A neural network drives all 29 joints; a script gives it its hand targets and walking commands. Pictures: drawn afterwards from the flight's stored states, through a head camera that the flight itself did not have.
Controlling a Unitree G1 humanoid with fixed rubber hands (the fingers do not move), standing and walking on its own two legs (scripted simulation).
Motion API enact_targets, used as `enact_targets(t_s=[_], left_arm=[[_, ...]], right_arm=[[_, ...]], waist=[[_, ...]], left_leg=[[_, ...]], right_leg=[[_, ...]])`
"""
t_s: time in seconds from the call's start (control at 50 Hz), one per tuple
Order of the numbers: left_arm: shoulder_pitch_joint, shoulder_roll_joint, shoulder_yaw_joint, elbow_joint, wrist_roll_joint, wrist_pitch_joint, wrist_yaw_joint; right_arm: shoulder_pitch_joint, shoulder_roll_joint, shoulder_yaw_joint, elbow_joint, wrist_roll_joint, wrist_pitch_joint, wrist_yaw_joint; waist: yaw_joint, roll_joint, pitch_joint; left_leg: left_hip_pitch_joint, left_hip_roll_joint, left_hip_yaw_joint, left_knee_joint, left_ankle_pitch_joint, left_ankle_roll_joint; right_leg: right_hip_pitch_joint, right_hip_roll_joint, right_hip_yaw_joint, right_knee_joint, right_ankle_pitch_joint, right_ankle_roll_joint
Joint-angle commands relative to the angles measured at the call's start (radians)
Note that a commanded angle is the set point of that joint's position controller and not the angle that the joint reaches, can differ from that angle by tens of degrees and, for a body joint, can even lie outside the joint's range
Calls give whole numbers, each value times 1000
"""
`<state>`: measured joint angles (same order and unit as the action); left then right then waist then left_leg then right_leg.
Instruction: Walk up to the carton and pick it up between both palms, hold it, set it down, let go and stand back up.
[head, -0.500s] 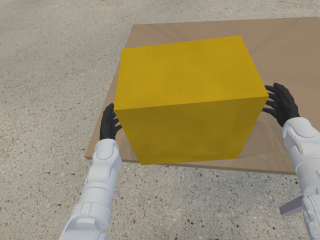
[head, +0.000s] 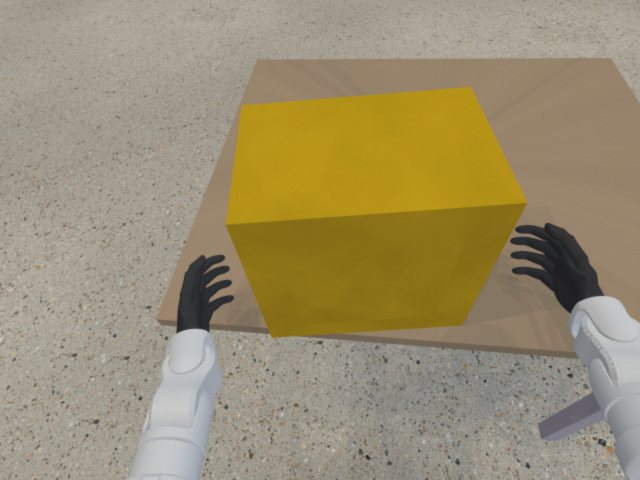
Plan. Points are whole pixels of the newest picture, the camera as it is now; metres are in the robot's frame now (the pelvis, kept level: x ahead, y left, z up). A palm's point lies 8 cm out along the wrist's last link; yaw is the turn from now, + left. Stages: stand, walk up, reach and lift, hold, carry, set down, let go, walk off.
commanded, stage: set down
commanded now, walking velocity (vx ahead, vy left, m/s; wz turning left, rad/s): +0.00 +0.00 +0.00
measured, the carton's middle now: (361, 224) +0.43 +0.01 +0.05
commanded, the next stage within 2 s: none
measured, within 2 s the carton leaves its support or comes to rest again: neither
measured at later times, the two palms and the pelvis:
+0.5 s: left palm (185, 355) +0.25 +0.22 +0.02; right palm (612, 358) +0.28 -0.26 +0.03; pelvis +0.00 +0.00 +0.00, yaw +0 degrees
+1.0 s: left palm (174, 389) +0.21 +0.22 +0.02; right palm (627, 408) +0.23 -0.27 +0.02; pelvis +0.01 +0.01 +0.00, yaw +0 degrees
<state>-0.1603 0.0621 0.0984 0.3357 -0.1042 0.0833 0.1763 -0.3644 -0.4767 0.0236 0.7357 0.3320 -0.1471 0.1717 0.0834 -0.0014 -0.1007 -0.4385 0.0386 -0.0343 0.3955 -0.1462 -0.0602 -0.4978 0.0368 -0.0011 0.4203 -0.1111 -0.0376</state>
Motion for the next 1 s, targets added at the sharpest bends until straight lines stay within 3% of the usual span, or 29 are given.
enact_targets(t_s=[0.0,0.04,0.06,0.08,0.1,0.12,0.14,0.16,0.2,0.24,0.28,0.3,0.32,0.36,0.38,0.4,0.42,0.48,0.5,0.52,0.56,0.6,0.62,0.7,0.78,0.86,0.92,0.94,0.98], left_arm=[[-215,162,-62,-398,-13,-50,-2],[-103,155,-68,-461,-33,-41,-4],[-65,139,-69,-442,-26,-30,-8],[-219,169,-56,-407,-22,-28,-2],[-79,153,-58,-421,-7,-24,-2],[-78,142,-56,-463,2,-14,6],[-70,139,-43,-380,6,0,3],[-81,137,-49,-334,3,7,-7],[18,116,-71,-437,9,3,-3],[-23,130,-52,-399,5,6,7],[-54,117,-54,-421,7,0,11],[70,103,-68,-468,7,3,13],[-53,123,-52,-420,6,-3,12],[79,85,-85,-455,12,-3,21],[-18,99,-53,-437,22,-5,28],[127,97,-58,-466,22,-6,15],[-10,126,-53,-416,7,-6,10],[39,119,-77,-546,0,-27,29],[-24,139,-65,-534,-24,-26,32],[58,111,-93,-537,-19,-28,28],[138,124,-67,-506,-14,-34,20],[164,114,-93,-530,-17,-22,18],[229,110,-75,-540,-10,-24,9],[227,93,-76,-507,33,0,7],[276,109,-102,-628,12,-12,19],[309,128,-90,-514,16,1,-2],[271,139,-72,-568,20,0,2],[298,141,-75,-506,18,6,-4],[257,145,-77,-569,9,3,6]], right_arm=[[-167,-281,-144,-285,94,-57,23],[-61,-276,-120,-325,115,-57,22],[-14,-282,-134,-300,114,-61,28],[-142,-279,-142,-286,101,-50,30],[-16,-272,-140,-286,100,-50,32],[-23,-288,-153,-324,103,-53,35],[-7,-282,-155,-278,84,-42,38],[-5,-263,-149,-261,70,-25,34],[71,-255,-144,-299,95,-37,44],[45,-279,-167,-342,73,-37,53],[45,-268,-172,-365,77,-36,60],[142,-282,-176,-379,75,-36,62],[43,-260,-185,-391,67,-29,62],[167,-285,-193,-392,81,-30,76],[81,-266,-174,-390,84,-22,78],[232,-246,-163,-434,92,-24,68],[134,-247,-183,-415,72,-15,65],[173,-262,-194,-505,81,-28,62],[110,-267,-212,-539,58,-20,56],[216,-250,-216,-486,74,-13,61],[309,-230,-187,-507,74,-20,60],[320,-263,-199,-512,82,-11,57],[380,-250,-189,-545,82,-15,51],[401,-253,-184,-462,87,17,59],[417,-248,-216,-637,79,4,58],[468,-200,-219,-567,50,28,54],[453,-181,-206,-598,45,32,48],[465,-169,-211,-564,24,41,43],[425,-155,-206,-618,32,35,53]], waist=[[-83,-98,-496],[-86,-143,-447],[-89,-122,-401],[-85,-108,-390],[-97,-112,-341],[-84,-121,-352],[-70,-142,-286],[-98,-152,-213],[-105,-151,-216],[-76,-149,-242],[-78,-131,-242],[-87,-136,-225],[-79,-142,-230],[-89,-121,-191],[-60,-118,-210],[-82,-152,-182],[-84,-157,-185],[-90,-97,-242],[-79,-135,-269],[-98,-132,-232],[-73,-117,-194],[-100,-139,-208],[-85,-147,-227],[-113,-112,-95],[-100,-110,-119],[-117,-153,2],[-82,-118,-14],[-96,-141,26],[-86,-110,-38]], left_leg=[[174,-62,60,-15,106,45],[225,-61,54,-18,146,48],[214,-57,59,-22,132,45],[165,-60,56,-18,47,48],[192,-58,51,-31,74,42],[212,-54,47,-43,63,38],[185,-56,38,-50,33,49],[171,-54,53,-53,-16,55],[219,-52,37,-64,7,48],[196,-47,51,-74,-24,55],[175,-48,39,-68,-32,54],[230,-42,43,-80,0,52],[182,-47,48,-62,-27,56],[204,-37,37,-74,-35,47],[179,-36,36,-63,-42,44],[211,-44,43,-70,-13,54],[174,-49,55,-67,-46,54],[216,-43,47,-65,-48,47],[190,-36,56,-66,-66,47],[213,-36,52,-72,-43,44],[210,-44,60,-65,-19,42],[260,-34,48,-62,16,46],[278,-39,61,-58,45,45],[264,-42,50,-77,-37,36],[274,-31,43,-74,-20,25],[245,-42,43,-82,-97,41],[242,-43,44,-94,-102,42],[239,-42,46,-88,-124,44],[210,-43,53,-87,-122,44]], right_leg=[[501,0,48,-48,95,44],[534,5,44,-54,137,42],[512,13,27,-56,125,32],[467,-4,51,-64,12,39],[485,-9,53,-83,29,36],[467,3,41,-91,4,35],[458,-11,64,-105,-32,21],[413,-7,53,-110,-82,25],[430,-2,56,-126,-45,16],[406,-6,51,-116,-109,18],[417,-16,70,-116,-122,13],[414,-3,49,-122,-63,7],[388,-21,73,-114,-149,14],[378,-10,61,-131,-144,8],[382,-15,68,-127,-173,6],[422,-21,84,-141,-135,12],[395,-33,93,-143,-158,15],[393,-27,87,-122,-164,10],[379,-25,72,-109,-172,10],[390,-31,80,-125,-151,11],[408,-38,99,-138,-149,8],[402,-20,76,-123,-81,12],[438,-25,87,-129,-63,17],[384,-26,95,-164,-159,5],[377,-24,72,-146,-128,7],[351,-41,99,-172,-225,14],[372,-49,111,-168,-256,3],[351,-57,119,-183,-290,2],[367,-58,120,-167,-291,2]])
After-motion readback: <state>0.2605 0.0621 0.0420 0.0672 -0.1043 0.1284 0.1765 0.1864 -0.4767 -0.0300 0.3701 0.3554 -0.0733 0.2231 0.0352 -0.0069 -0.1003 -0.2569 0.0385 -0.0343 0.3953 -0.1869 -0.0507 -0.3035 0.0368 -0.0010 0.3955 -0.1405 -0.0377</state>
